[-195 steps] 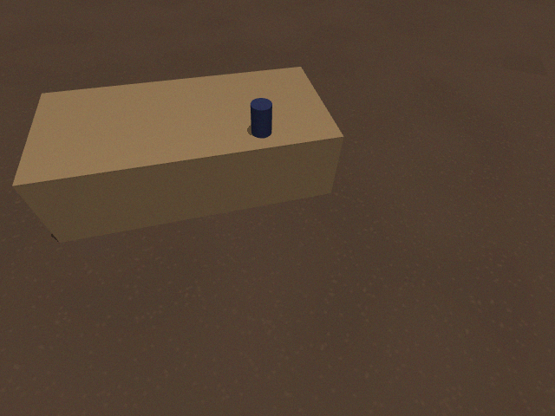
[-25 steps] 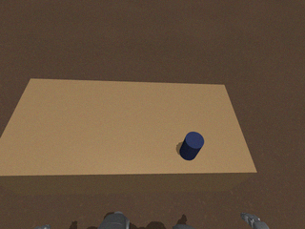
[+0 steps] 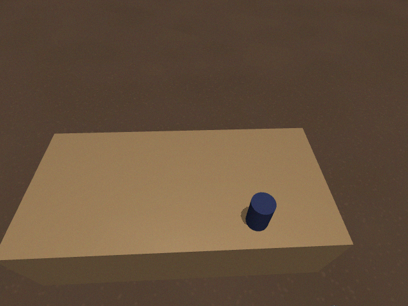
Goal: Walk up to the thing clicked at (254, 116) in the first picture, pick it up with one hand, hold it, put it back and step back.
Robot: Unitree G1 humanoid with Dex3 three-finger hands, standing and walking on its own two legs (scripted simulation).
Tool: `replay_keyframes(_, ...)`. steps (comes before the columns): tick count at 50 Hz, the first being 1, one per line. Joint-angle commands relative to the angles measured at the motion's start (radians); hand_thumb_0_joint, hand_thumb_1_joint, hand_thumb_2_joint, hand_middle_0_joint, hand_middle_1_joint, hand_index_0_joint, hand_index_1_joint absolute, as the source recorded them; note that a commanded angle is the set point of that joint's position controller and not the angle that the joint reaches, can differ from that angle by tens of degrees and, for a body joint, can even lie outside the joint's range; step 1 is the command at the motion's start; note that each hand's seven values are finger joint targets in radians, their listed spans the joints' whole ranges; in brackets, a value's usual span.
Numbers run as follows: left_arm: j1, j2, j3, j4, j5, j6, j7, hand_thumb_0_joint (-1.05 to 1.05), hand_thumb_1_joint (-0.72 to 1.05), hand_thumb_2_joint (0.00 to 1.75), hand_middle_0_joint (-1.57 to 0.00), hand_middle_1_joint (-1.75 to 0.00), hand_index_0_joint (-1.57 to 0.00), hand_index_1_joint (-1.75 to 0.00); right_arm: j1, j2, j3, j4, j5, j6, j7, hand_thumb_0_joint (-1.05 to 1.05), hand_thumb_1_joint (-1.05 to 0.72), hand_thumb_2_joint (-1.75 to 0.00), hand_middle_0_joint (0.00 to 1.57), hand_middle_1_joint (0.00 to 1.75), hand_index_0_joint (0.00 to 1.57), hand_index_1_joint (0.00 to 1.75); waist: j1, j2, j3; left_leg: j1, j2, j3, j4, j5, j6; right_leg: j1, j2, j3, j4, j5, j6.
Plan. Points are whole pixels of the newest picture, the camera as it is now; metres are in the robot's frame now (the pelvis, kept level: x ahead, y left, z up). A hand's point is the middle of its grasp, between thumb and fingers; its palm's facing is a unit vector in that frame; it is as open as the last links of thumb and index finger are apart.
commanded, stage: walk up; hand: right
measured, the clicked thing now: (260, 212) +0.48 -0.19 -0.35
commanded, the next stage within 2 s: stand in 0.76 s
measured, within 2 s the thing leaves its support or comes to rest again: neither
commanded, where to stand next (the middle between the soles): +0.06 +0.01 m, yaw +1 degrees
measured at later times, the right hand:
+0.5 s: hand out of the picture +0.09 -0.25 -0.15, palm faces +0.03 +0.94 -0.33, open 7.4 cm
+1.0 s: hand out of the picture +0.11 -0.25 -0.15, palm faces +0.01 +0.94 -0.34, open 7.4 cm
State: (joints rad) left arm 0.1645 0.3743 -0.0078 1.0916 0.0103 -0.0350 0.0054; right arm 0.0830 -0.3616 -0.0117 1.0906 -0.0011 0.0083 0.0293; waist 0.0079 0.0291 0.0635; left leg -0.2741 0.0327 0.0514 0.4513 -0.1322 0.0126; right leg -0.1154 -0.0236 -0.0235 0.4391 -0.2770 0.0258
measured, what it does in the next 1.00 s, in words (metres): stands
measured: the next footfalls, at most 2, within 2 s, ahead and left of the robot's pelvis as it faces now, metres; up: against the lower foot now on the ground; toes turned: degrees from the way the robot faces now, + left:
none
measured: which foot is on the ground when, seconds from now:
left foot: down 0.00-1.00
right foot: down 0.00-1.00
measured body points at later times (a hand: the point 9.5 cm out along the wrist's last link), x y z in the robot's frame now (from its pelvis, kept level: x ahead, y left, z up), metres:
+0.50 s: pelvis +0.01 +0.00 +0.01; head +0.02 +0.01 +0.46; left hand +0.11 +0.31 -0.12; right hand +0.09 -0.30 -0.13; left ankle +0.07 +0.11 -0.74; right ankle -0.02 -0.14 -0.74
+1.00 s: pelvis +0.02 +0.00 +0.01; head +0.03 +0.01 +0.46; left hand +0.09 +0.30 -0.13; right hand +0.10 -0.30 -0.12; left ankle +0.07 +0.11 -0.74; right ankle -0.02 -0.14 -0.74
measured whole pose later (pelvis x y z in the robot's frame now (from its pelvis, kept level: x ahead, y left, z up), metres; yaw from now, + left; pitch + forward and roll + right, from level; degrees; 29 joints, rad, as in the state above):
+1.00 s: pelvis +0.02 +0.00 +0.01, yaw -1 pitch -2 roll +0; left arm 0.12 0.35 0.00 1.14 0.01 -0.01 0.00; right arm 0.06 -0.34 -0.01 1.15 0.00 -0.01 0.01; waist -0.01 -0.01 0.05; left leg -0.20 0.02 0.07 0.34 -0.11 0.01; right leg -0.04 -0.03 -0.01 0.32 -0.24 0.03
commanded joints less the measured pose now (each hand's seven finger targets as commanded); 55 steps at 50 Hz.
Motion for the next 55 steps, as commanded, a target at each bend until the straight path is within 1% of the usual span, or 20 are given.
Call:
replay_keyframes(1, -0.058, 0.223, 0.047, -0.048, -0.001, -0.021, 0.012, 0.0, 0.9, 0.9, -0.2, -0.3, -0.2, -0.3, -0.061, -0.2, -0.046, -0.053, -0.004, -0.024, -0.01, 0.0, -0.9, -0.9, 0.2, 0.3, 0.2, 0.3, -0.01, -0.032, -0.099, 0.13, 0.101, -0.141, -0.096, 0.025, 0.025, -0.059, -0.104, 0.09, -0.111, 0.129, -0.055)
replay_keyframes(3, -0.057, 0.221, 0.046, -0.041, -0.003, -0.02, 0.012, 0.0, 0.9, 0.9, -0.2, -0.3, -0.2, -0.3, -0.076, -0.203, -0.045, -0.044, -0.003, -0.022, -0.011, 0.0, -0.9, -0.9, 0.2, 0.3, 0.2, 0.3, -0.004, -0.02, -0.084, 0.14, 0.101, -0.138, -0.104, 0.021, 0.022, -0.072, -0.105, 0.091, -0.133, 0.12, -0.052)
replay_keyframes(8, -0.089, 0.218, 0.046, -0.029, 0.002, -0.014, 0.01, 0.0, 0.9, 0.9, -0.2, -0.3, -0.2, -0.3, -0.073, -0.208, -0.048, -0.024, -0.008, -0.021, -0.013, 0.0, -0.9, -0.9, 0.2, 0.3, 0.2, 0.3, -0.013, -0.001, -0.081, 0.13, 0.1, -0.14, -0.137, -0.05, 0.015, -0.055, -0.104, 0.09, -0.148, 0.097, -0.056)
replay_keyframes(12, -0.098, 0.216, 0.048, -0.027, 0.002, -0.014, 0.01, 0.0, 0.9, 0.9, -0.2, -0.3, -0.2, -0.3, -0.068, -0.204, -0.047, -0.015, -0.009, -0.025, -0.015, 0.0, -0.9, -0.9, 0.2, 0.3, 0.2, 0.3, -0.012, -0.006, -0.109, 0.152, 0.098, -0.125, -0.131, 0.024, 0.014, -0.023, -0.11, 0.089, -0.152, 0.156, -0.052)
replay_keyframes(15, -0.116, 0.212, 0.051, -0.022, 0.0, -0.013, 0.012, 0.0, 0.9, 0.9, -0.2, -0.3, -0.2, -0.3, -0.056, -0.196, -0.045, -0.009, -0.007, -0.026, -0.016, 0.0, -0.9, -0.9, 0.2, 0.3, 0.2, 0.3, -0.014, -0.023, -0.122, 0.171, 0.103, -0.115, -0.114, 0.123, 0.016, -0.009, -0.11, 0.084, -0.154, 0.195, -0.046)
replay_keyframes(18, -0.118, 0.209, 0.049, -0.017, 0.0, -0.008, 0.011, 0.0, 0.9, 0.9, -0.2, -0.3, -0.2, -0.3, -0.066, -0.203, -0.049, -0.01, -0.008, -0.025, -0.018, 0.0, -0.9, -0.9, 0.2, 0.3, 0.2, 0.3, -0.013, -0.003, -0.103, 0.174, 0.105, -0.118, -0.129, 0.093, 0.014, -0.027, -0.107, 0.08, -0.154, 0.168, -0.046)
replay_keyframes(20, -0.128, 0.204, 0.047, -0.015, 0.002, -0.004, 0.01, 0.0, 0.9, 0.9, -0.2, -0.3, -0.2, -0.3, -0.069, -0.205, -0.051, -0.008, -0.01, -0.023, -0.019, 0.0, -0.9, -0.9, 0.2, 0.3, 0.2, 0.3, -0.018, 0.002, -0.085, 0.152, 0.107, -0.129, -0.154, 0.008, 0.014, -0.038, -0.099, 0.076, -0.16, 0.124, -0.046)
replay_keyframes(22, -0.123, 0.198, 0.045, -0.012, 0.005, -0.004, 0.009, 0.0, 0.9, 0.9, -0.2, -0.3, -0.2, -0.3, -0.069, -0.208, -0.052, -0.008, -0.01, -0.023, -0.019, 0.0, -0.9, -0.9, 0.2, 0.3, 0.2, 0.3, -0.018, 0.006, -0.08, 0.141, 0.112, -0.142, -0.171, -0.035, 0.016, -0.032, -0.094, 0.074, -0.163, 0.093, -0.048)
replay_keyframes(26, -0.12, 0.2, 0.047, -0.008, 0.007, -0.004, 0.007, 0.0, 0.9, 0.9, -0.2, -0.3, -0.2, -0.3, -0.06, -0.204, -0.052, -0.007, -0.01, -0.025, -0.02, 0.0, -0.9, -0.9, 0.2, 0.3, 0.2, 0.3, -0.021, -0.01, -0.097, 0.142, 0.107, -0.139, -0.174, -0.033, 0.017, -0.014, -0.096, 0.074, -0.161, 0.111, -0.048)
replay_keyframes(33, -0.102, 0.201, 0.049, -0.008, 0.007, -0.006, 0.01, 0.0, 0.9, 0.9, -0.2, -0.3, -0.2, -0.3, -0.061, -0.206, -0.054, -0.008, -0.01, -0.024, -0.021, 0.0, -0.9, -0.9, 0.2, 0.3, 0.2, 0.3, -0.017, -0.014, -0.123, 0.193, 0.102, -0.119, -0.14, 0.065, 0.018, -0.02, -0.106, 0.071, -0.17, 0.16, -0.041)
replay_keyframes(36, -0.118, 0.201, 0.051, -0.008, 0.008, -0.004, 0.011, 0.0, 0.9, 0.9, -0.2, -0.3, -0.2, -0.3, -0.056, -0.196, -0.052, -0.004, -0.01, -0.022, -0.021, 0.0, -0.9, -0.9, 0.2, 0.3, 0.2, 0.3, -0.022, -0.028, -0.109, 0.183, 0.099, -0.119, -0.141, 0.062, 0.015, -0.026, -0.107, 0.072, -0.175, 0.147, -0.04)
replay_keyframes(39, -0.1, 0.184, 0.045, -0.009, -0.004, 0.001, 0.006, 0.0, 0.9, 0.9, -0.2, -0.3, -0.2, -0.3, -0.054, -0.193, -0.044, -0.002, -0.005, -0.035, -0.025, 0.0, -0.9, -0.9, 0.2, 0.3, 0.2, 0.3, -0.023, -0.055, -0.107, 0.216, 0.117, -0.126, -0.145, 0.139, 0.01, -0.041, -0.112, 0.08, -0.178, 0.144, -0.036)
replay_keyframes(40, -0.091, 0.181, 0.044, -0.005, -0.004, 0.003, 0.006, 0.0, 0.9, 0.9, -0.2, -0.3, -0.2, -0.3, -0.066, -0.199, -0.045, 0.002, -0.004, -0.036, -0.026, 0.0, -0.9, -0.9, 0.2, 0.3, 0.2, 0.3, -0.021, -0.041, -0.085, 0.207, 0.119, -0.133, -0.151, 0.119, 0.006, -0.053, -0.109, 0.077, -0.185, 0.114, -0.035)
replay_keyframes(41, -0.092, 0.187, 0.045, -0.008, -0.004, 0.003, 0.005, 0.0, 0.9, 0.9, -0.2, -0.3, -0.2, -0.3, -0.056, -0.2, -0.046, 0.003, -0.006, -0.037, -0.027, 0.0, -0.9, -0.9, 0.2, 0.3, 0.2, 0.3, -0.022, -0.038, -0.101, 0.211, 0.119, -0.13, -0.15, 0.119, 0.009, -0.037, -0.113, 0.083, -0.185, 0.119, -0.036)
replay_keyframes(42, -0.09, 0.185, 0.046, -0.006, -0.003, 0.006, 0.003, 0.0, 0.9, 0.9, -0.2, -0.3, -0.2, -0.3, -0.056, -0.202, -0.044, 0.004, -0.005, -0.036, -0.027, 0.0, -0.9, -0.9, 0.2, 0.3, 0.2, 0.3, -0.025, -0.026, -0.08, 0.195, 0.111, -0.129, -0.163, 0.061, 0.004, -0.047, -0.111, 0.083, -0.191, 0.101, -0.037)
replay_keyframes(44, -0.089, 0.186, 0.047, -0.011, -0.001, 0.007, 0.003, 0.0, 0.9, 0.9, -0.2, -0.3, -0.2, -0.3, -0.068, -0.198, -0.043, 0.003, -0.006, -0.038, -0.029, 0.0, -0.9, -0.9, 0.2, 0.3, 0.2, 0.3, -0.02, -0.009, -0.09, 0.198, 0.115, -0.131, -0.165, 0.082, 0.002, -0.033, -0.112, 0.083, -0.184, 0.114, -0.037)
replay_keyframes(46, -0.082, 0.188, 0.046, -0.008, -0.001, 0.006, 0.003, 0.0, 0.9, 0.9, -0.2, -0.3, -0.2, -0.3, -0.067, -0.194, -0.04, 0.005, -0.005, -0.037, -0.029, 0.0, -0.9, -0.9, 0.2, 0.3, 0.2, 0.3, -0.02, -0.014, -0.073, 0.18, 0.112, -0.13, -0.171, 0.056, 0.001, -0.035, -0.113, 0.086, -0.194, 0.093, -0.037)
replay_keyframes(50, -0.076, 0.189, 0.047, -0.014, 0.002, 0.005, 0.002, 0.0, 0.9, 0.9, -0.2, -0.3, -0.2, -0.3, -0.068, -0.197, -0.041, 0.003, -0.003, -0.039, -0.029, 0.0, -0.9, -0.9, 0.2, 0.3, 0.2, 0.3, -0.021, -0.008, -0.108, 0.209, 0.113, -0.123, -0.154, 0.091, 0.003, -0.019, -0.117, 0.089, -0.198, 0.118, -0.039)
replay_keyframes(54, -0.076, 0.192, 0.048, -0.019, 0.0, 0.005, 0.001, 0.0, 0.9, 0.9, -0.2, -0.3, -0.2, -0.3, -0.071, -0.189, -0.035, 0.006, -0.004, -0.044, -0.03, 0.0, -0.9, -0.9, 0.2, 0.3, 0.2, 0.3, -0.019, -0.011, -0.102, 0.213, 0.113, -0.118, -0.15, 0.141, -0.001, -0.018, -0.119, 0.088, -0.196, 0.151, -0.038)
replay_keyframes(55, -0.075, 0.189, 0.049, -0.022, 0.001, 0.007, 0.001, 0.0, 0.9, 0.9, -0.2, -0.3, -0.2, -0.3, -0.064, -0.197, -0.038, 0.007, -0.005, -0.042, -0.031, 0.0, -0.9, -0.9, 0.2, 0.3, 0.2, 0.3, -0.02, 0.001, -0.107, 0.212, 0.109, -0.117, -0.155, 0.105, 0.0, -0.019, -0.117, 0.088, -0.2, 0.134, -0.039)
